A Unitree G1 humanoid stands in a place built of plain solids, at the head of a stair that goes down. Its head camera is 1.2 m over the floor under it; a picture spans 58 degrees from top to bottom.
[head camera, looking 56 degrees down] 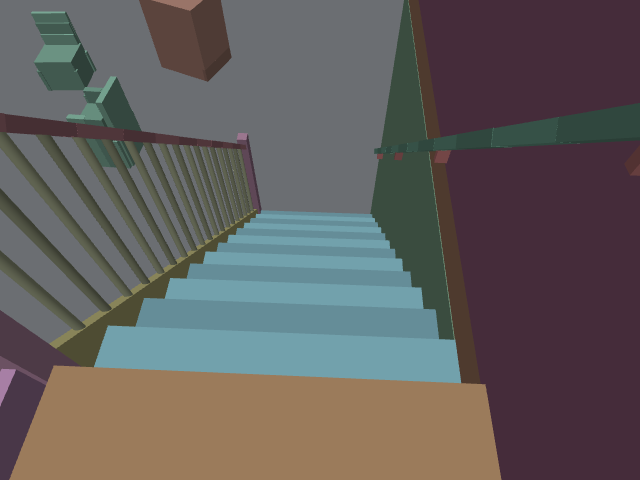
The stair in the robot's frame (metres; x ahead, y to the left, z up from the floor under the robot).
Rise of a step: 0.21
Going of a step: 0.21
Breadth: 1.20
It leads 2 degrees to the right of straight ahead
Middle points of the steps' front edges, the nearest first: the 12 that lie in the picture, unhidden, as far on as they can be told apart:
0.36 0.15 0.00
0.57 0.14 -0.21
0.77 0.13 -0.41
0.98 0.12 -0.62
1.19 0.11 -0.83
1.40 0.10 -1.04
1.60 0.09 -1.24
1.81 0.08 -1.45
2.02 0.07 -1.66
2.23 0.06 -1.87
2.44 0.06 -2.08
2.64 0.05 -2.28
